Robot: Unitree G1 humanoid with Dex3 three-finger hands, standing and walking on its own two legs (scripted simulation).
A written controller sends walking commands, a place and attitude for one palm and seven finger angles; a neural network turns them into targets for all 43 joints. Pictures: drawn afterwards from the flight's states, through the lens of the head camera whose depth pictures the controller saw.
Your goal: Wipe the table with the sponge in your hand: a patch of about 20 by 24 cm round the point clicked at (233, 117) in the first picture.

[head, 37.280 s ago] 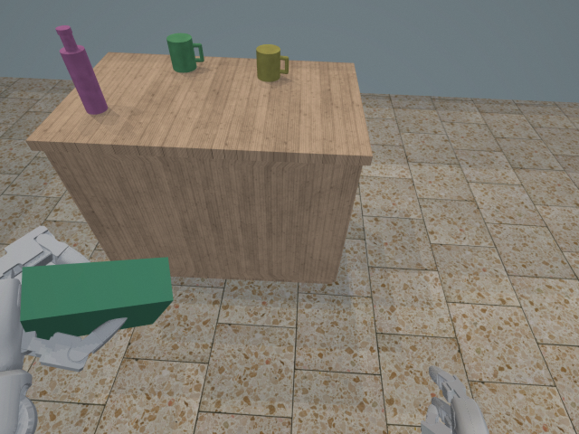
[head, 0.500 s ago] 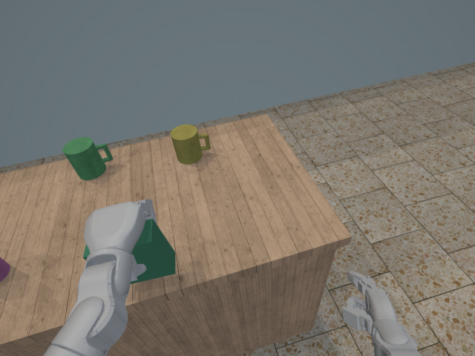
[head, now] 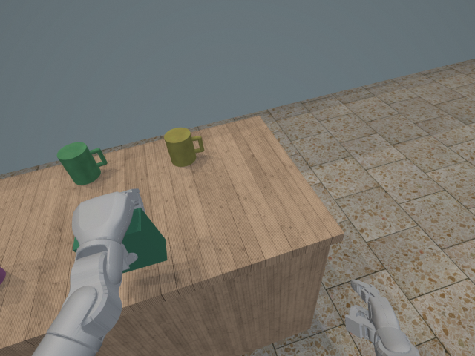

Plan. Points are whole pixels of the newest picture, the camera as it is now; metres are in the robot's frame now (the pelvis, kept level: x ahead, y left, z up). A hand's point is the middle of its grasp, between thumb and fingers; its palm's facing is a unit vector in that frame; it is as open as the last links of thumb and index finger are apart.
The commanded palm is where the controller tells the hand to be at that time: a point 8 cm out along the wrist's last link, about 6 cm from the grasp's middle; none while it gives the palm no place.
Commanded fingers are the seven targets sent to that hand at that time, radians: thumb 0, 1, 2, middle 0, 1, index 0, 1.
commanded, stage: move the sponge above the wiping area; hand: left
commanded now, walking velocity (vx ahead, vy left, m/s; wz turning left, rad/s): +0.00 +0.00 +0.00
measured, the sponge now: (129, 248) +0.27 +0.26 +0.04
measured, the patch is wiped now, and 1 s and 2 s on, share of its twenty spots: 0.00 0.00 0.00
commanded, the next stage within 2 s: lower the sponge onto the table in 1.64 s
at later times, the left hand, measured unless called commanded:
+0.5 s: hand (106, 231) +0.27 +0.28 +0.09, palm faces +0.08 -0.09 -0.99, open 8.9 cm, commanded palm +0.23 +0.26 +0.14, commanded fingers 0.00 0.10 1.30 -1.20 -1.60 -1.20 -1.60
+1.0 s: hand (108, 246) +0.25 +0.28 +0.07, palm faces +0.00 -0.17 -0.99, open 8.9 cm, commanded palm +0.22 +0.27 +0.14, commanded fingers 0.00 0.10 1.30 -1.20 -1.60 -1.20 -1.60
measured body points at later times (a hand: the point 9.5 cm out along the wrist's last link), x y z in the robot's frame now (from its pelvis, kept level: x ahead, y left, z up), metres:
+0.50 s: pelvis +0.00 +0.00 +0.00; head -0.01 -0.04 +0.45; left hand +0.26 +0.28 +0.14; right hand +0.26 -0.19 -0.08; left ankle -0.01 +0.12 -0.74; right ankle +0.01 -0.06 -0.74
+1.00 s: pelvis +0.00 +0.02 +0.00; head -0.01 -0.03 +0.45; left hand +0.25 +0.28 +0.12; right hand +0.26 -0.18 -0.08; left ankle -0.01 +0.12 -0.74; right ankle +0.01 -0.06 -0.74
